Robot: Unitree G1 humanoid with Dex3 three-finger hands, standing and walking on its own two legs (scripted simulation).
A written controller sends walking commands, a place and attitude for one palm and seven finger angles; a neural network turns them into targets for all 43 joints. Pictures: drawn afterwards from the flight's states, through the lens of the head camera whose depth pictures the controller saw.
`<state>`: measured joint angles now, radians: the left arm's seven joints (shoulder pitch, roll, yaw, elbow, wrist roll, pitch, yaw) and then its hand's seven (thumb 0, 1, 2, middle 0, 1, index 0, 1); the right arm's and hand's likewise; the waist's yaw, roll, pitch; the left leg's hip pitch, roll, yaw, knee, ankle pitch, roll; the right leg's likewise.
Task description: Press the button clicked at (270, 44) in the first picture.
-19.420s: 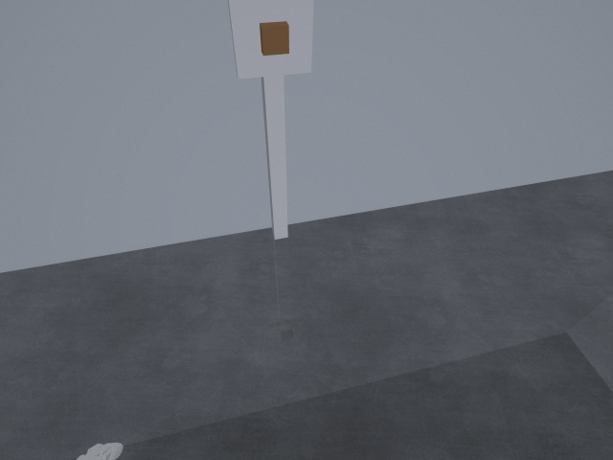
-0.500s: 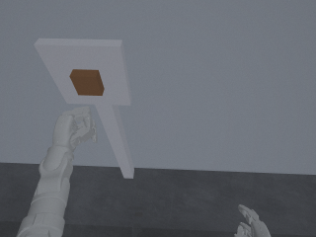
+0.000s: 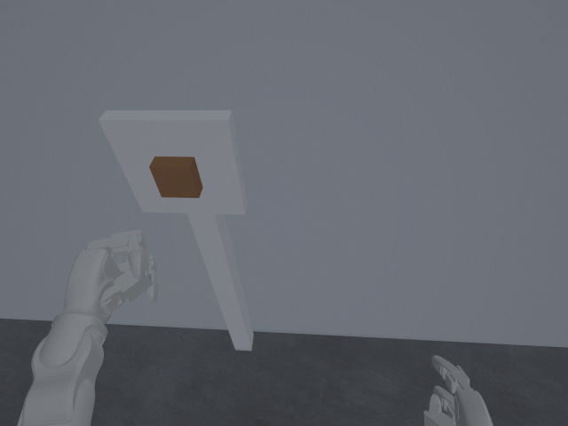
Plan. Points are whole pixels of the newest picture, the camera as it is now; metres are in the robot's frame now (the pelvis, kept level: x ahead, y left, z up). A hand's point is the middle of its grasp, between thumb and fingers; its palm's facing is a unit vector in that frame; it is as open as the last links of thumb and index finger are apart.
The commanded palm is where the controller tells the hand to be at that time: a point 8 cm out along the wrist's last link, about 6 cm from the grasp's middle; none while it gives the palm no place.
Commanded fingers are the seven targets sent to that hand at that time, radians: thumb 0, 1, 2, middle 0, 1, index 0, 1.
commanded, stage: draw the hand back to the body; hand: left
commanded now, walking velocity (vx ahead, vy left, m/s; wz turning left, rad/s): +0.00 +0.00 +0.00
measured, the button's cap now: (178, 176) +0.49 +0.22 +0.10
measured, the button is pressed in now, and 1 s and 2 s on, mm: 0 0 0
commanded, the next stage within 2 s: step back with the hand held close in 0.96 s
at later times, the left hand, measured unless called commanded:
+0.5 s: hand (83, 301) +0.22 +0.23 +0.15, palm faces +0.35 -0.87 -0.36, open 3.1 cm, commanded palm +0.16 +0.28 +0.17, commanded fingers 0.00 0.90 0.90 -1.30 -1.50 -1.30 -1.50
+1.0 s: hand (41, 322) +0.18 +0.25 +0.17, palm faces +0.41 -0.83 -0.38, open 3.1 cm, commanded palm +0.13 +0.29 +0.19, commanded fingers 0.00 0.90 0.90 -1.30 -1.50 -1.30 -1.50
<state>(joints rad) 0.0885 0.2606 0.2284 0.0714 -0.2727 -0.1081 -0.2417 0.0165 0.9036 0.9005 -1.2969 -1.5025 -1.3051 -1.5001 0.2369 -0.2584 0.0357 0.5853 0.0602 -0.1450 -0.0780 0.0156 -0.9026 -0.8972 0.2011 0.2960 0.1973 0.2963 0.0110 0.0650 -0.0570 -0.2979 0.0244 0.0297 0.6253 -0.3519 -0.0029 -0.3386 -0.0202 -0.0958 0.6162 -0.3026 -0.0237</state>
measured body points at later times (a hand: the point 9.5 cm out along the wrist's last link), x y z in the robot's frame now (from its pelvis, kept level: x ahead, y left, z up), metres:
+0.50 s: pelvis +0.01 +0.01 +0.02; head -0.01 -0.02 +0.47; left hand +0.19 +0.28 +0.17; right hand +0.19 -0.21 -0.07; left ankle -0.01 +0.12 -0.73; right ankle +0.01 -0.10 -0.73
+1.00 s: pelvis +0.00 +0.02 +0.02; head -0.03 +0.00 +0.46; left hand +0.15 +0.29 +0.19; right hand +0.19 -0.20 -0.06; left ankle -0.01 +0.12 -0.73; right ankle +0.01 -0.10 -0.73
